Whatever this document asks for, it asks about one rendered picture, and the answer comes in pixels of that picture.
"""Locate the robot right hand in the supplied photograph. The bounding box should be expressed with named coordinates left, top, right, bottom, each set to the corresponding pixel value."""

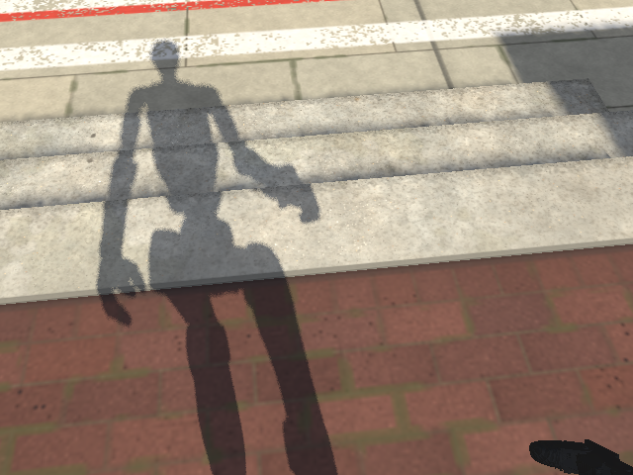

left=529, top=439, right=633, bottom=475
